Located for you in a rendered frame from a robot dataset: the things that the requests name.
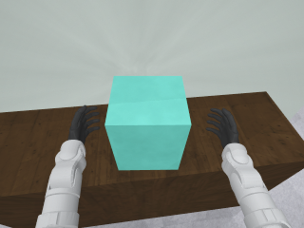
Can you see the carton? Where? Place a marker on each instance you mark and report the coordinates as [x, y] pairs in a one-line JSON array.
[[147, 122]]

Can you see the robot left hand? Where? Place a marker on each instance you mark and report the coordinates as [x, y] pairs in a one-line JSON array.
[[79, 126]]

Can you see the pedestal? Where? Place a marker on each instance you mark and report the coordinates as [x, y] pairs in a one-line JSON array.
[[31, 139]]

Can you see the left robot forearm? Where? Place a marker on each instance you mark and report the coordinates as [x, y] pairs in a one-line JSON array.
[[60, 208]]

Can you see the right robot forearm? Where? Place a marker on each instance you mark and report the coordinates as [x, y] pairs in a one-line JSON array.
[[252, 195]]

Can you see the robot right hand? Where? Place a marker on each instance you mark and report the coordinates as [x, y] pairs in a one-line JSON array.
[[228, 129]]

